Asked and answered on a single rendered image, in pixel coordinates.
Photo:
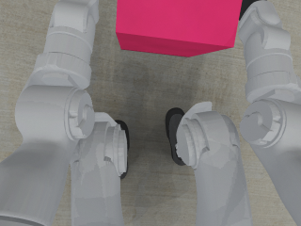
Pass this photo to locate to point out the robot left upper arm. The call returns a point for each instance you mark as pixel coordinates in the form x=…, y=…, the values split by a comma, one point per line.
x=51, y=120

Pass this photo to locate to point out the robot right forearm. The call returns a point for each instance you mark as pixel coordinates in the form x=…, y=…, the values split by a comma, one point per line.
x=269, y=62

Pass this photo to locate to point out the right robot hand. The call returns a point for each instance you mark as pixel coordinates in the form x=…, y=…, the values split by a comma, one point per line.
x=245, y=5

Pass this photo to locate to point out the left robot thigh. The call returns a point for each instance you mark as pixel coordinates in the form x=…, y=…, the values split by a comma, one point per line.
x=95, y=177

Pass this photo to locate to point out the robot right upper arm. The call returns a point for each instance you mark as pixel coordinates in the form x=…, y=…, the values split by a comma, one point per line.
x=272, y=127

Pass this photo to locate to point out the right robot shin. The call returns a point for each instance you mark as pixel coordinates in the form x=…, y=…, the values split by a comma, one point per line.
x=205, y=107

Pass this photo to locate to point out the robot left forearm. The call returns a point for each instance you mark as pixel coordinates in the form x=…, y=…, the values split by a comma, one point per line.
x=69, y=44

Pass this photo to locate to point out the carton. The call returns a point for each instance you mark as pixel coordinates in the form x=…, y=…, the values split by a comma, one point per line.
x=182, y=28

